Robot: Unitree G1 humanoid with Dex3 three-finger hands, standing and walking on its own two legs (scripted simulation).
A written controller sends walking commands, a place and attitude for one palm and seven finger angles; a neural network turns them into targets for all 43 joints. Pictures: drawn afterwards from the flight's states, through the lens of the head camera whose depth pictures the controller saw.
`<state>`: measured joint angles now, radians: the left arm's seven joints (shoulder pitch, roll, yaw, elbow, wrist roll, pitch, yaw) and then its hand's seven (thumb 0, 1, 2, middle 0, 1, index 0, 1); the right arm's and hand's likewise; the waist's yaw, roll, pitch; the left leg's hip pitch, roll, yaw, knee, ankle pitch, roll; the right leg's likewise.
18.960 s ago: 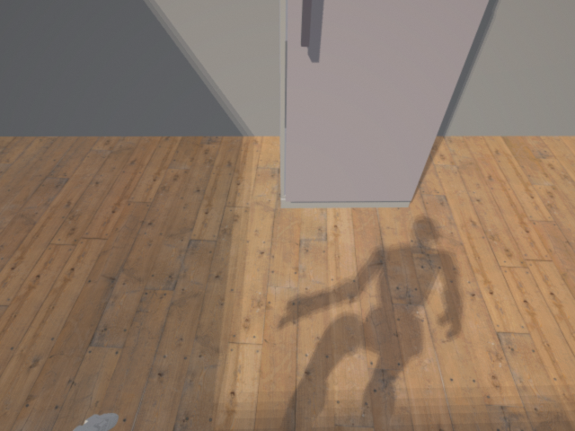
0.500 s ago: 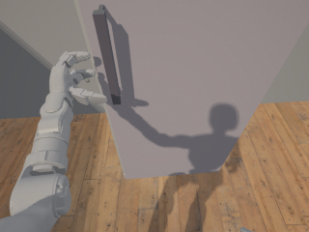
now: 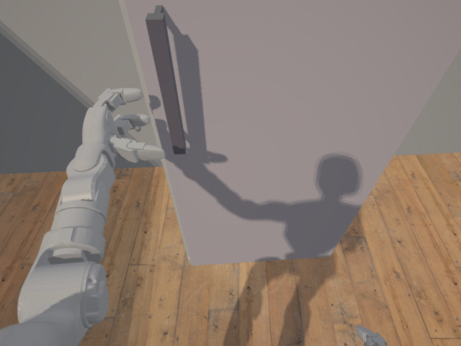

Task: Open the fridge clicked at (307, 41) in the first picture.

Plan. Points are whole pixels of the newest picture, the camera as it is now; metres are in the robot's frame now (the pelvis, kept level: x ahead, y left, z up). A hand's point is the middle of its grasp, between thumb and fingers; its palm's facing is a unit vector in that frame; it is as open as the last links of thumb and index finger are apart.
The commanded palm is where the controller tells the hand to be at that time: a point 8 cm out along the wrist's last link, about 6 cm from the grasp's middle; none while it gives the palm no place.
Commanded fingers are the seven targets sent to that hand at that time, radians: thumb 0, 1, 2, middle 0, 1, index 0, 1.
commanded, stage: move the hooked fingers beside the handle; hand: left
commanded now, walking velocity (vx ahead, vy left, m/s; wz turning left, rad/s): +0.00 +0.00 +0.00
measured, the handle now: (171, 89) +0.51 +0.12 +0.19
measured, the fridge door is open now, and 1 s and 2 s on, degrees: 0 0 0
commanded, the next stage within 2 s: feel for the door with the fingertips in 0.82 s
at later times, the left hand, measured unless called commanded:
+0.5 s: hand (135, 120) +0.44 +0.17 +0.18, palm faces +0.08 -1.00 +0.02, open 14.0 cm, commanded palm +0.41 +0.23 +0.17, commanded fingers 0.00 -0.50 0.30 -0.30 -1.20 -0.30 -1.20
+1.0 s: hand (141, 125) +0.44 +0.17 +0.17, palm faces +0.08 -1.00 +0.02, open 14.0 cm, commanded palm +0.41 +0.21 +0.16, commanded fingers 0.00 -0.50 0.30 -0.30 -1.20 -0.30 -1.20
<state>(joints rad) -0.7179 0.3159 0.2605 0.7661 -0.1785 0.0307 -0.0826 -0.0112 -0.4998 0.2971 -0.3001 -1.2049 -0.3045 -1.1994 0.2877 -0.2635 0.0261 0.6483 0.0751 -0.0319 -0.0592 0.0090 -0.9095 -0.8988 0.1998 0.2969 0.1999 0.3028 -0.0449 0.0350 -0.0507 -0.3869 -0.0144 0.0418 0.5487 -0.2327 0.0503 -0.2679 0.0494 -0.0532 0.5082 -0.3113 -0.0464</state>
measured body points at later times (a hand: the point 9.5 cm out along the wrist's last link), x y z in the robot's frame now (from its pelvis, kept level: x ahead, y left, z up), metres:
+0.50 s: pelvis +0.00 +0.00 +0.00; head +0.01 +0.00 +0.45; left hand +0.43 +0.23 +0.18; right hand +0.09 -0.26 -0.11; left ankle +0.03 +0.09 -0.73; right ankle -0.03 -0.09 -0.73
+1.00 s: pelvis +0.00 +0.00 +0.00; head +0.01 +0.00 +0.45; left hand +0.43 +0.22 +0.17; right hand +0.10 -0.25 -0.11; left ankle +0.03 +0.09 -0.73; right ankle -0.03 -0.09 -0.73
